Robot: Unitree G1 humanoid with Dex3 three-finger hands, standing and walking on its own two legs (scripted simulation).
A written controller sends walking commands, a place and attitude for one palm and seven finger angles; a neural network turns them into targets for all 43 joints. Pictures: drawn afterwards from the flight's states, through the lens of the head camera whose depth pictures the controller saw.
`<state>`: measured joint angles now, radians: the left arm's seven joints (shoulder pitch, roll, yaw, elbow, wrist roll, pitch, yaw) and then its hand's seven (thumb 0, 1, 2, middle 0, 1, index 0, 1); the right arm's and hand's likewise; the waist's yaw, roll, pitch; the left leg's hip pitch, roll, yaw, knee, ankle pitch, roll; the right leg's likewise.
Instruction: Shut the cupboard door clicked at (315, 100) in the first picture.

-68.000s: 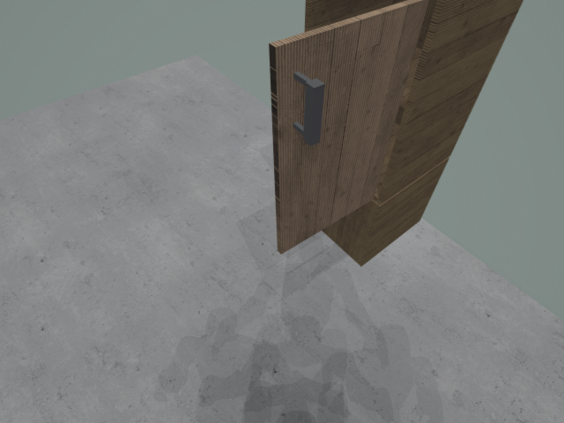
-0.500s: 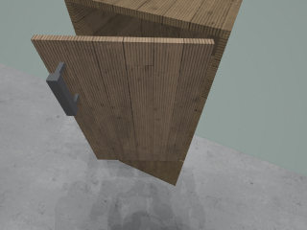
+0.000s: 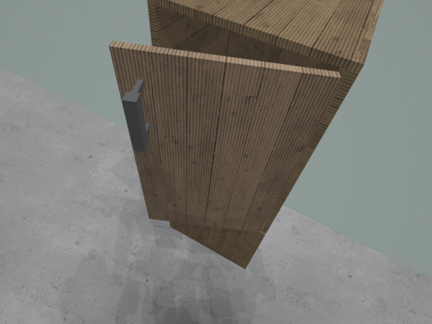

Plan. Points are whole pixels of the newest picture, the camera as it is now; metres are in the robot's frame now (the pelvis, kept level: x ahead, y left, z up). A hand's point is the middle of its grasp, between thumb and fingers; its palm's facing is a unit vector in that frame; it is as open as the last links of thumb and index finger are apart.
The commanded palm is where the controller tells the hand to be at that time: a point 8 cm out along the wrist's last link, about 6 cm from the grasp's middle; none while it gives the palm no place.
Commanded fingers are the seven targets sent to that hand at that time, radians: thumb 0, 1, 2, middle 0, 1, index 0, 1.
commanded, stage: come to a stop and stand still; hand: left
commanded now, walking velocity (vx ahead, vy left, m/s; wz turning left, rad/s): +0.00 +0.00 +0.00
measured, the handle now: (139, 116) +0.42 +0.20 +0.14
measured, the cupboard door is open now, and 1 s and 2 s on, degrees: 23 23 23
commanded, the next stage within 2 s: look again from close up in 0.60 s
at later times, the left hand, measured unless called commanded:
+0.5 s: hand out of the picture -0.04 +0.16 -0.17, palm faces +0.01 -0.99 -0.14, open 7.4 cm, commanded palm none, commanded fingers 0.00 0.90 0.90 -0.20 -0.30 -0.20 -0.30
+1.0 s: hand out of the picture -0.02 +0.18 -0.17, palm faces +0.01 -0.98 -0.22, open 7.4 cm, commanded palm none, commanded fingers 0.00 0.90 0.90 -0.20 -0.30 -0.20 -0.30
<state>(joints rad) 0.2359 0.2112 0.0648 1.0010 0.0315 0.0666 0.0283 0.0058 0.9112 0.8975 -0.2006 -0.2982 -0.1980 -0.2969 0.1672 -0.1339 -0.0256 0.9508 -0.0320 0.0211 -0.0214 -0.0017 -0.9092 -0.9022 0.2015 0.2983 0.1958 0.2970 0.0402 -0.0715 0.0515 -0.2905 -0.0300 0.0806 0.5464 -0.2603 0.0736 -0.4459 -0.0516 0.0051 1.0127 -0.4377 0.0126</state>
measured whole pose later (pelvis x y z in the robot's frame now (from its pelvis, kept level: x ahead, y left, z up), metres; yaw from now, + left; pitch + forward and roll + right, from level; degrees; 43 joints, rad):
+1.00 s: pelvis -0.03 +0.01 +0.00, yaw -1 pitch -2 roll +0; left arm 0.34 0.14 -0.01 1.05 0.02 -0.01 0.05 0.00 0.91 0.90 -0.20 -0.30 -0.20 -0.30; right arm 0.28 -0.17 -0.02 1.05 -0.02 0.00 -0.03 0.02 -0.93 -0.90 0.20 0.30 0.20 0.30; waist -0.01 0.03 0.00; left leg -0.30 -0.03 0.10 0.55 -0.22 0.08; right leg -0.14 0.00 -0.06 0.54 -0.37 -0.01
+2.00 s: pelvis -0.09 +0.02 -0.07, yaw +5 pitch +4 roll -4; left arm 0.43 0.24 0.00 -0.26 -0.21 -0.37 -0.14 0.02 0.90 0.90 -0.63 -0.77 -0.62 -0.77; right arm 0.20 -0.25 0.07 0.52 0.04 -0.26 -0.03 0.01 -0.90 -0.90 0.20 0.30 0.20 0.30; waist 0.02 0.06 -0.08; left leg -0.81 -0.06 -0.01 1.10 -0.42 0.08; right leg -0.68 0.05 -0.10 1.06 -0.46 -0.03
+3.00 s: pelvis +0.01 +0.01 -0.01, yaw +4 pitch +1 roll -1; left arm 0.20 0.32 0.26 -0.28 -0.35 0.10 -0.29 0.02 0.90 0.90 -1.30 -1.50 -1.30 -1.50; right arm 0.22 -0.26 0.08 0.57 0.07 -0.20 -0.06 0.01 -0.90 -0.90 0.21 0.30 0.20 0.30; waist 0.06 0.05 -0.08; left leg -0.34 -0.07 0.01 0.63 -0.31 0.08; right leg -0.22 0.05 -0.05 0.59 -0.38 -0.04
